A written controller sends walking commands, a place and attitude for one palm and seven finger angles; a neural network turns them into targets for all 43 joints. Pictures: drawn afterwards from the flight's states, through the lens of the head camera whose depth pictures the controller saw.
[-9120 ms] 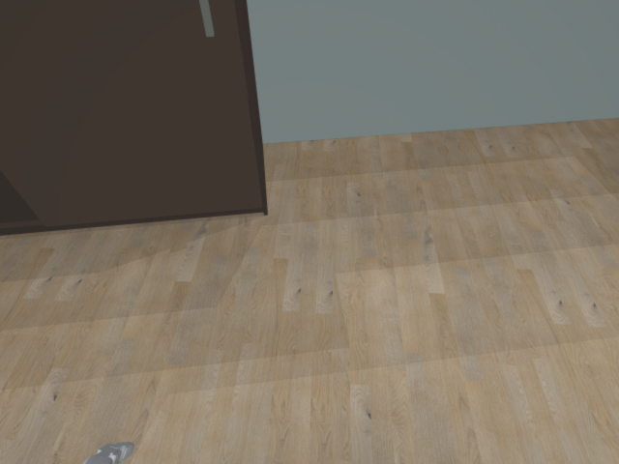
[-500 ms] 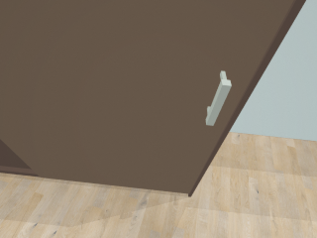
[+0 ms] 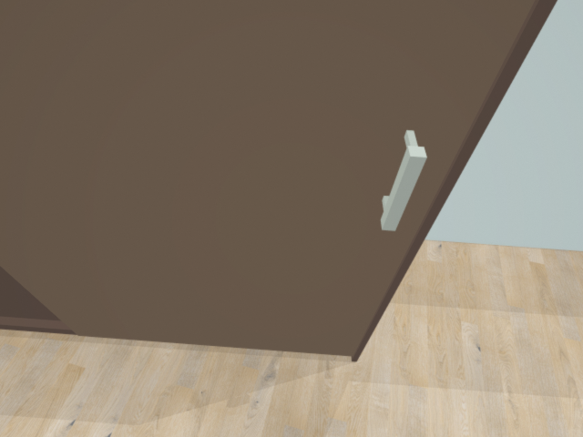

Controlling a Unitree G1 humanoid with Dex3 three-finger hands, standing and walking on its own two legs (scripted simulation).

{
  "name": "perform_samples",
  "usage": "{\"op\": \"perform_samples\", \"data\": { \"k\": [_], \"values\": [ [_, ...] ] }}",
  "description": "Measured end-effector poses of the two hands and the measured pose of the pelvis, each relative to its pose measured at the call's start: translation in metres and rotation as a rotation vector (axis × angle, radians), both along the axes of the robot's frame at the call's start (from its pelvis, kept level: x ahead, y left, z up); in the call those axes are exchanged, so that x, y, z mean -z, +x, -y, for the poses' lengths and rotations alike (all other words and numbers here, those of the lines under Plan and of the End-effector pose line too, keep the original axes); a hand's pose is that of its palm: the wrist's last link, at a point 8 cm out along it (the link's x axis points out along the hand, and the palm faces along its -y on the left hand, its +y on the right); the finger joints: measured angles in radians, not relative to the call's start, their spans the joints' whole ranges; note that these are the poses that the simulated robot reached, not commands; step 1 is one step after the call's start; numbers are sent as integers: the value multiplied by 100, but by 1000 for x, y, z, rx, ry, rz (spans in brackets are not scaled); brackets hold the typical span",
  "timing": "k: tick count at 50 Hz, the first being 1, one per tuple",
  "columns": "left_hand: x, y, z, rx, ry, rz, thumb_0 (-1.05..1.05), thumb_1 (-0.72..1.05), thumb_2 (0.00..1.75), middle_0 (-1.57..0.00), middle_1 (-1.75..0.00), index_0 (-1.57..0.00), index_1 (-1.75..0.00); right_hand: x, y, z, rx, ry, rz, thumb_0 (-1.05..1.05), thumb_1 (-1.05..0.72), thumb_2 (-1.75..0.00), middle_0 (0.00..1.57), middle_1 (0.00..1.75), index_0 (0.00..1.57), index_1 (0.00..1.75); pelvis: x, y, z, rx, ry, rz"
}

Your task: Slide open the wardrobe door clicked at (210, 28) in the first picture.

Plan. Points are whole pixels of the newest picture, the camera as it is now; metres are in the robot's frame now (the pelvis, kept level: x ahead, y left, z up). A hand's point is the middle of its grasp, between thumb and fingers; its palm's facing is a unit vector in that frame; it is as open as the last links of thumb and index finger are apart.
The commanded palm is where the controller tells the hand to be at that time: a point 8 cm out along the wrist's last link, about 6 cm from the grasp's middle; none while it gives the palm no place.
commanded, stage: look again from close up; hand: right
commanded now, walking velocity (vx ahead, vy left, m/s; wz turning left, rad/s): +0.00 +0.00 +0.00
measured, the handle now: (398, 182) +0.45 -0.13 +0.11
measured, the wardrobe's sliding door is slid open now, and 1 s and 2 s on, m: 0.00 0.00 0.00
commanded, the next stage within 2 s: raise the hand with hooked fingers in 0.54 s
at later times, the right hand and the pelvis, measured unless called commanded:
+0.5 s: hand out of the picture +0.01 -0.18 -0.17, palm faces +0.02 +0.98 -0.21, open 7.3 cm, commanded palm none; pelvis -0.01 +0.00 +0.00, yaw +0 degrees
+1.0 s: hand (451, 429) +0.15 -0.18 -0.02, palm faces -0.05 +1.00 +0.02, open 8.2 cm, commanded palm +0.11 -0.26 -0.03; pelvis -0.04 -0.02 -0.06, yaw +0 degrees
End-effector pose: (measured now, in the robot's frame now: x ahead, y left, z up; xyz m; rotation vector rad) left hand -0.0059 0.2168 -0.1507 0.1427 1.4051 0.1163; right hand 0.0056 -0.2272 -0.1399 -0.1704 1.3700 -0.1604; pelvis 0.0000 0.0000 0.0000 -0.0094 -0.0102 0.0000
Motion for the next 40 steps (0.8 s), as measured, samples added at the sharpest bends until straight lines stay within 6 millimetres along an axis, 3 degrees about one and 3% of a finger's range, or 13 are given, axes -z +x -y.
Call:
{"op": "perform_samples", "data": {
  "k": [33, 35, 40],
  "values": [
    [-2, -23, 6, -9, -4, -25, 1, 90, 90, -20, -30, -20, -30, 2, -11, 3, -1, 2, 11, 1, -91, -90, 20, 30, 20, 30, 0, -13, 3, 0, 4, 2],
    [-5, -11, 3, -7, 17, 75, 1, 90, 90, -20, -30, -20, -30, -16, 14, 12, 91, -10, 178, 2, -92, -90, 20, 31, 20, 30, 2, -16, 5, -9, 7, 7],
    [-23, 53, -13, 29, 83, 469, 2, 91, 89, -20, -30, -21, -30, -113, 115, 26, 75, -50, 895, 2, -89, -88, 20, 33, 20, 33, 10, -26, 13, 27, 0, -22]
  ]
}}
